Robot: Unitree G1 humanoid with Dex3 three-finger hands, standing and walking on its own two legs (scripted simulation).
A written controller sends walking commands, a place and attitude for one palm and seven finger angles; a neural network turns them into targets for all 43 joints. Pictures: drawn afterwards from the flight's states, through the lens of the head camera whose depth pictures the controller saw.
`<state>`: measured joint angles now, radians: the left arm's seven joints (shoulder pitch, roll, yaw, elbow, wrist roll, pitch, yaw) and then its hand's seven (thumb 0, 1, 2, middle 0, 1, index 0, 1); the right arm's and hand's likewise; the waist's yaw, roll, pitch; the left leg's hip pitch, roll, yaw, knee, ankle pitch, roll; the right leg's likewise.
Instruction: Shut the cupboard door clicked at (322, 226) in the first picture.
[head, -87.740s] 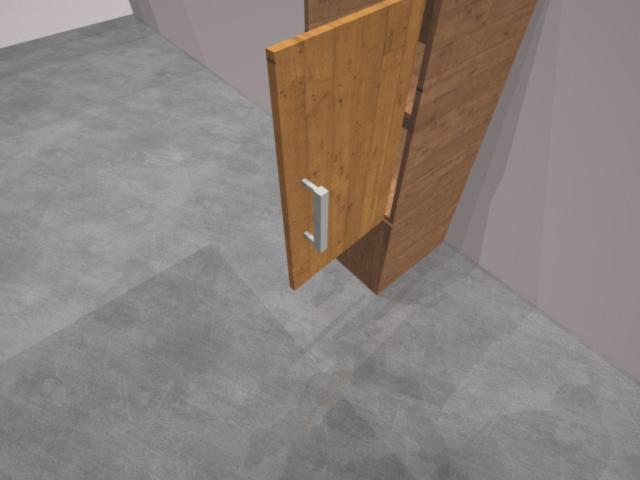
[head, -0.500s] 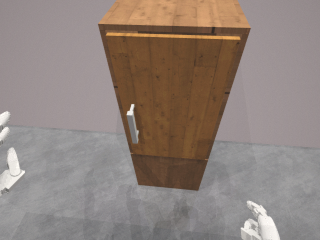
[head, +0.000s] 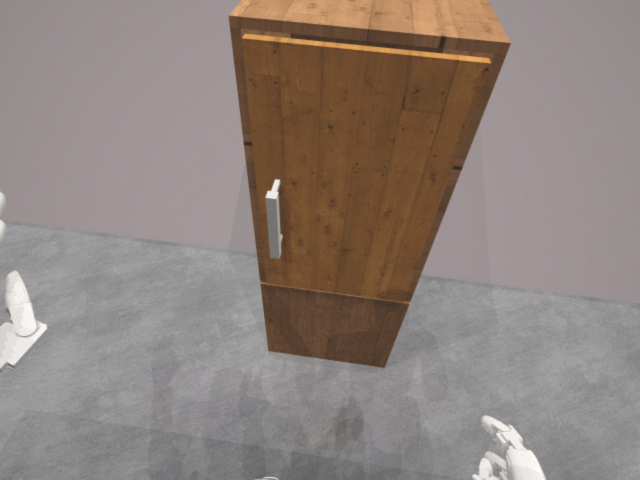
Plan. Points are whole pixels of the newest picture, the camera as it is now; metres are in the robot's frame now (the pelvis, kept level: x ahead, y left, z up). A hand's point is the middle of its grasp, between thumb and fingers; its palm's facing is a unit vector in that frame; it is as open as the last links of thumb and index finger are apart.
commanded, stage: step back with the hand held close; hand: left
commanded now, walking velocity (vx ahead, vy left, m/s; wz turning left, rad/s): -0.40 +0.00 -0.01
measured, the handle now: (276, 220) +0.60 +0.13 -0.07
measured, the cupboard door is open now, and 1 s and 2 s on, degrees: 0 0 0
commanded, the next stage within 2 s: stop stepping back and stand still in 0.64 s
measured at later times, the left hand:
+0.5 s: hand out of the picture +0.13 +0.26 +0.18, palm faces +0.39 -0.82 -0.42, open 7.4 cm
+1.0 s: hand out of the picture +0.00 +0.34 +0.19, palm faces +0.47 -0.81 -0.36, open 7.4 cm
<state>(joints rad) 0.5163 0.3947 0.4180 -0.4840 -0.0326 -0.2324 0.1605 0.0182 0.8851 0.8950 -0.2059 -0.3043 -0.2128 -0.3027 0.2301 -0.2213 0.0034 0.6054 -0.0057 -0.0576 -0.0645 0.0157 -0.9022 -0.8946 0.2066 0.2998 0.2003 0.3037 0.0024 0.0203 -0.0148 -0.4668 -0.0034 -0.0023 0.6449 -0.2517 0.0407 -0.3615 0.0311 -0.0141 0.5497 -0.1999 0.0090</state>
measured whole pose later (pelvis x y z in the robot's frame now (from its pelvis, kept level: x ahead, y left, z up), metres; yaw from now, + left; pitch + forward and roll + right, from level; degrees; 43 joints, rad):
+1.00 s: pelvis -0.17 +0.08 -0.01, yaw -1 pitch -2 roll -5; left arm 0.54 0.47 0.44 -0.65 -0.06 -0.21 0.14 0.02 0.88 0.89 -0.21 -0.31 -0.22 -0.30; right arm 0.25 -0.18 0.02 0.66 -0.02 -0.07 -0.05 0.01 -0.90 -0.89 0.21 0.30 0.20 0.30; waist 0.06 -0.02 -0.06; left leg -0.50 0.02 -0.02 0.80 -0.41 -0.03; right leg -0.25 0.04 -0.06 0.67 -0.44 -0.02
